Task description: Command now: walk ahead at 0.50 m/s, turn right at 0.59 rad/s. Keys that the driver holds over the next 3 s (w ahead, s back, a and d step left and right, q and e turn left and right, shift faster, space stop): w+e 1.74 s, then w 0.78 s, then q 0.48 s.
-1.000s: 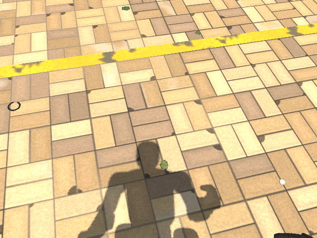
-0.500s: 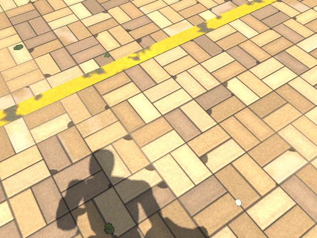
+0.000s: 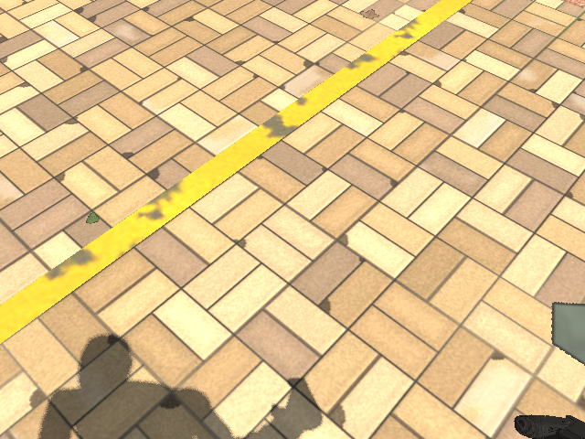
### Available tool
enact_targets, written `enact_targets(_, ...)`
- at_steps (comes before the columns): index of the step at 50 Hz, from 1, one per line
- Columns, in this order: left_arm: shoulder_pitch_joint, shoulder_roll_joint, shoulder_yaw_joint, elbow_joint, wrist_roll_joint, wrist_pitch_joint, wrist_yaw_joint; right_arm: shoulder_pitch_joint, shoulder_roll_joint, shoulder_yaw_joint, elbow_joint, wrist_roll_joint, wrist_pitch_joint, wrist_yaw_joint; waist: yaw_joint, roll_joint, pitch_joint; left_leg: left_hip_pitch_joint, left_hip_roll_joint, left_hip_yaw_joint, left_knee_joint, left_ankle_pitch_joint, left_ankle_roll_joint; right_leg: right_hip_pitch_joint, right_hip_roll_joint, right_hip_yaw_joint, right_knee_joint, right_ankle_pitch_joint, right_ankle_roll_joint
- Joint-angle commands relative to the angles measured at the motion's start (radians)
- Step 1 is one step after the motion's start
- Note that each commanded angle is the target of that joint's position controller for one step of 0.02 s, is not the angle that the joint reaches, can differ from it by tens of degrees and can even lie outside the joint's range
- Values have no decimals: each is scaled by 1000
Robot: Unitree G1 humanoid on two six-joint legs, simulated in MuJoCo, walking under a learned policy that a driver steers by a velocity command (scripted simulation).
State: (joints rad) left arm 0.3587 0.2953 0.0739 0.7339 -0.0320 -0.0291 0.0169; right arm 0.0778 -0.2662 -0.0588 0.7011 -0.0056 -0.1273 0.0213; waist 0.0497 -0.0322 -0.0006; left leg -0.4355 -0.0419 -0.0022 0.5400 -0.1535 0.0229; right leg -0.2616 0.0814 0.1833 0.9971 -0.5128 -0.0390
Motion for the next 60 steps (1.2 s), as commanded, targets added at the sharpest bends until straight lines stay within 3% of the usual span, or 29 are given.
enact_targets(1,-55,144,25,-107,6,-14,2,173,-121,-39,-20,0,13,-10,-118,108,-76,514,374,-492,-260,-244,164,-522,-120,-33,304,111,23)
enact_targets(2,-89,132,28,-121,16,-13,-2,145,-101,-32,-12,-3,18,-11,-102,103,-24,424,335,-398,-282,-137,155,-501,-146,-36,258,158,26)
enact_targets(4,-76,94,25,-128,3,-5,-14,132,-88,-27,2,-7,13,-15,-72,147,-4,337,291,-267,-329,-33,143,-434,-181,-55,204,200,25)
enact_targets(7,-109,56,15,-152,6,7,-17,146,-123,-38,30,0,4,-16,-67,124,12,322,302,-162,-374,85,170,-469,-197,-73,131,249,41)
enact_targets(14,-279,25,-3,-192,9,-7,-50,181,-178,-46,77,5,25,-26,-123,91,48,385,280,72,-376,232,134,-441,-184,-155,-213,538,37)
enact_targets(18,-361,31,-4,-234,4,-7,-74,226,-214,-55,104,24,47,-26,-137,96,82,482,318,126,-338,324,112,-418,-159,-213,-332,468,-2)
enact_targets(20,-328,63,12,-240,11,-3,-78,218,-244,-64,104,33,59,-31,-96,126,46,522,323,167,-229,634,92,-322,-104,-264,-357,363,-43)
enact_targets(21,-263,90,28,-229,14,2,-76,214,-261,-69,102,38,66,-35,-52,143,0,529,319,186,-118,802,82,-226,-64,-291,-365,316,-68)
enact_targets(22,-117,130,54,-192,12,5,-70,198,-261,-68,98,43,73,-40,35,128,-74,479,294,214,70,861,60,-30,-20,-306,-429,361,-104)
enact_targets(23,63,196,87,-144,10,15,-52,205,-228,-54,87,30,70,-45,118,69,-164,271,259,219,342,671,20,280,-47,-210,-454,402,-149)
enact_targets(24,56,316,102,-141,-1,13,-37,284,-74,-6,30,-22,51,-32,8,-226,-222,-194,82,188,711,-301,-41,617,-318,306,-496,341,-303)
enact_targets(25,87,271,83,-179,7,-7,-44,228,-126,-3,7,5,11,-17,57,-174,-415,-329,13,-66,878,-454,-40,702,-429,680,-665,160,-407)
enact_targets(26,60,204,63,-164,16,-22,-49,120,-189,-21,-23,45,-9,-7,80,-94,-285,-418,68,-100,872,-352,-23,628,-395,542,-694,192,-344)
enact_targets(27,10,175,53,-160,13,-30,-49,96,-175,-12,-32,43,-20,-8,42,-41,-176,-397,108,-89,784,-265,-10,478,-351,410,-696,263,-306)
enact_targets(28,-63,147,42,-169,14,-31,-47,97,-171,-14,-18,18,-21,-15,-6,19,-111,-332,140,-87,696,-214,-16,330,-310,316,-702,366,-275)
enact_targets(29,-111,123,32,-183,25,-32,-44,116,-183,-21,-11,4,-11,-17,-44,5,-83,-257,161,-93,638,-180,-23,226,-281,253,-720,471,-264)
enact_targets(33,-118,141,34,-167,24,-38,-23,107,-138,-13,-16,-14,27,-18,-75,3,-39,-180,147,-58,472,-97,-79,40,-234,145,-765,618,-270)
enact_targets(38,-46,166,41,-125,13,-25,-2,-87,-89,11,-61,-5,25,-7,0,-33,3,-90,74,-44,104,218,-96,-29,-160,78,-748,471,-195)
enact_targets(43,8,155,41,-89,4,-15,0,-129,-142,-10,-86,13,9,7,7,-69,3,-30,46,-86,-29,158,-62,79,-208,213,-641,372,-165)
enact_targets(45,-11,146,40,-89,7,-7,2,-53,-158,-25,-70,15,0,5,-38,-101,-10,67,39,-70,-67,85,-28,95,-202,247,-570,397,-142)
enact_targets(46,-15,115,29,-93,10,-7,0,33,-178,-39,-51,7,-4,-1,-81,-96,-57,204,54,-65,-93,83,1,72,-160,222,-480,432,-113)
enact_targets(47,-15,54,7,-109,21,-10,-3,172,-226,-54,-40,-11,-8,-9,-141,-11,-181,443,204,-201,-78,43,65,-30,-102,148,-225,348,-73)
enact_targets(48,110,4,-11,-136,-6,-17,-2,279,-307,-76,-6,-22,6,-8,-100,317,-318,771,430,-649,-167,-200,227,-377,33,-1,107,-34,1)
enact_targets(49,114,97,2,-119,-12,-19,2,275,-228,-60,-11,5,11,-1,-113,287,-273,763,465,-801,-232,-427,229,-520,-39,12,265,-70,18)
enact_targets(50,14,156,20,-123,-7,-14,1,236,-167,-44,-22,8,17,-5,-137,189,-150,653,425,-658,-248,-421,187,-557,-76,2,315,22,27)
enact_targets(51,-44,155,22,-133,4,-8,3,189,-147,-35,-28,-1,25,-8,-125,122,-80,539,385,-522,-255,-294,159,-531,-109,-33,308,93,33)
enact_targets(52,-82,143,24,-145,14,-8,0,158,-125,-28,-21,-5,29,-11,-110,110,-23,443,346,-422,-275,-177,153,-511,-135,-38,264,143,34)
enact_targets(55,-75,86,19,-150,0,5,-13,139,-104,-22,-1,-4,21,-16,-72,158,6,331,293,-238,-341,-28,147,-433,-180,-69,186,194,34)
enact_targets(60,-158,51,4,-179,10,10,-24,159,-163,-42,41,-1,18,-19,-81,108,22,363,312,-71,-383,162,170,-484,-200,-88,-2,354,52)
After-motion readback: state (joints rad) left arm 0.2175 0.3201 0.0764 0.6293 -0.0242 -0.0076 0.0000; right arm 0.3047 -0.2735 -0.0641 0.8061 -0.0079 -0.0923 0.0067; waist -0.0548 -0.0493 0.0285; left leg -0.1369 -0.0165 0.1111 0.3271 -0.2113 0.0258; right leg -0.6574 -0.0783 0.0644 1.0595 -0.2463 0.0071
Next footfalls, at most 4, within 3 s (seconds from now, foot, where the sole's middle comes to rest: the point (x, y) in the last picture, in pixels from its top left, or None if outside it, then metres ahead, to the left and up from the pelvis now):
0.46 right None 0.37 -0.19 -0.76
0.94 left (364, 351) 0.70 -0.11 -0.76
1.46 right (524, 352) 0.71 -0.50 -0.76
1.94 left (554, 250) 1.03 -0.65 -0.76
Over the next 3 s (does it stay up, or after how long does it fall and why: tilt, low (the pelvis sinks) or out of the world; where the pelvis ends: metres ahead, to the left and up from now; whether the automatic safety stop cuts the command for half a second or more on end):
stays up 1.04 -1.01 0.00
